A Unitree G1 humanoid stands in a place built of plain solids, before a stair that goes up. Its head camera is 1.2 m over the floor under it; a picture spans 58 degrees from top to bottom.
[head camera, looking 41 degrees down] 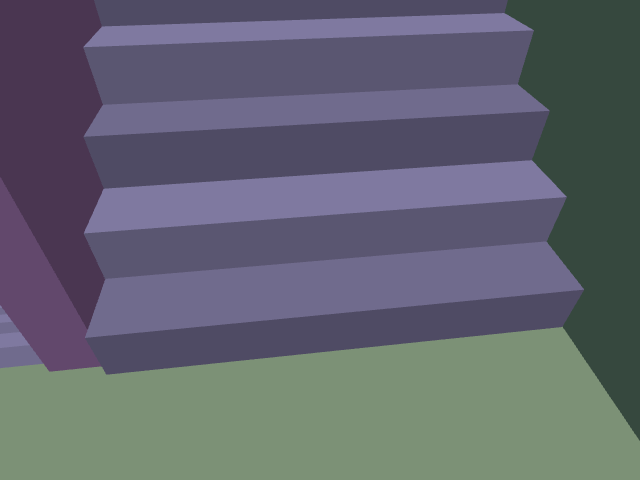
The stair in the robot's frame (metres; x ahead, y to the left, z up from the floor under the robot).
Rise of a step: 0.19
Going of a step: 0.23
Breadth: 1.51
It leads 7 degrees to the left of straight ahead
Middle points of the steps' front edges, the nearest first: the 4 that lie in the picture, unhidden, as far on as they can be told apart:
0.83 -0.08 0.19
1.06 -0.06 0.38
1.30 -0.03 0.57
1.53 0.00 0.76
